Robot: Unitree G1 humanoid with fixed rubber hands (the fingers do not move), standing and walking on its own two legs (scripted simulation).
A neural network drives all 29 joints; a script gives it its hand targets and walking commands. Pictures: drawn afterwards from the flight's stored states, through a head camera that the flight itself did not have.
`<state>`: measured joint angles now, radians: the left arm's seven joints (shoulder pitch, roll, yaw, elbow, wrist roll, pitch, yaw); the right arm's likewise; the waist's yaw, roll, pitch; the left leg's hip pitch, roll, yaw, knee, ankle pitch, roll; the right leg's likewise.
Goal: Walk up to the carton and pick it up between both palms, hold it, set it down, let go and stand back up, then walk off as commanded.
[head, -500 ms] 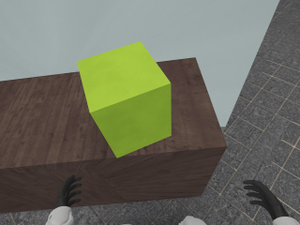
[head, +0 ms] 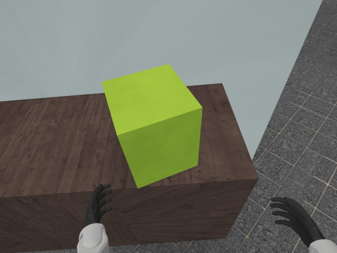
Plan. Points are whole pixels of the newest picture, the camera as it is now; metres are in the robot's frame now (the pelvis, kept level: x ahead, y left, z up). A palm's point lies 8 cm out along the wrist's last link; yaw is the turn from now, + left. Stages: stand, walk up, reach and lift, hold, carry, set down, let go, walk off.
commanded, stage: reach and lift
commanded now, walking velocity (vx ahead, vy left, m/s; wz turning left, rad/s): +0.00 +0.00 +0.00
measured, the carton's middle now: (153, 126) +0.45 +0.10 +0.03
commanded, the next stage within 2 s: none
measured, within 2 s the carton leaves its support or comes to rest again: neither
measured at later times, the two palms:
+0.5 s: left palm (106, 206) +0.21 +0.18 +0.03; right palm (311, 212) +0.23 -0.27 +0.00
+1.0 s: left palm (98, 185) +0.24 +0.20 +0.06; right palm (291, 169) +0.31 -0.25 +0.03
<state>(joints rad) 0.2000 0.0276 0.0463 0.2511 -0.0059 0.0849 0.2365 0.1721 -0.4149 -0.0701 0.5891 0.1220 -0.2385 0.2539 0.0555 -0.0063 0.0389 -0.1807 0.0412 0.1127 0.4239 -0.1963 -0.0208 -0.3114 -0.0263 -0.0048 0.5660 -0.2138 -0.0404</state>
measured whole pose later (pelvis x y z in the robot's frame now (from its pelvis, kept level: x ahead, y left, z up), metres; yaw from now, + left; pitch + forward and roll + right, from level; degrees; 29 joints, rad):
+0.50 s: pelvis +0.00 +0.00 +0.00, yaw +0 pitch -2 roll +3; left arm 0.22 -0.09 -0.02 0.05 -0.01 0.09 0.32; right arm 0.15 -0.49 -0.05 0.50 0.28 -0.27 0.31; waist 0.08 -0.01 0.03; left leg -0.18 0.05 0.11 0.42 -0.20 -0.04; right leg -0.31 -0.01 0.00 0.56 -0.21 -0.04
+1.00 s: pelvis +0.01 +0.00 +0.00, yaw +0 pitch -1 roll +3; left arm 0.09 -0.03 0.00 -0.07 -0.02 0.33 0.34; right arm -0.10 -0.49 -0.02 0.49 0.29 -0.08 0.26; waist 0.11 -0.01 0.03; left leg -0.18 0.06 0.11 0.41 -0.20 -0.04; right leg -0.31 -0.01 0.00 0.53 -0.21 -0.05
